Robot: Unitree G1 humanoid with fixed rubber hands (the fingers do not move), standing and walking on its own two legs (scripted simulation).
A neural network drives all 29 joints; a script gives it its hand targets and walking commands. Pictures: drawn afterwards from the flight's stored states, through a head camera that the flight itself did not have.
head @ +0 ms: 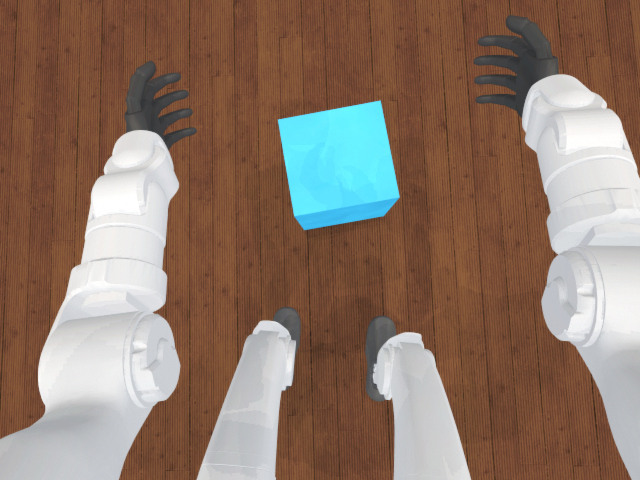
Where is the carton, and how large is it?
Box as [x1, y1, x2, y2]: [278, 101, 399, 229]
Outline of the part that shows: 380,101 278,119 294,216 304,229 381,216 399,197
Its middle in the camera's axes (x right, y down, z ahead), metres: +0.04 -0.15 +0.89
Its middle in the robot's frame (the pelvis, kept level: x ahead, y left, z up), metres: +0.56 +0.04 -0.54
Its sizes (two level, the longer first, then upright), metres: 0.210 0.200 0.250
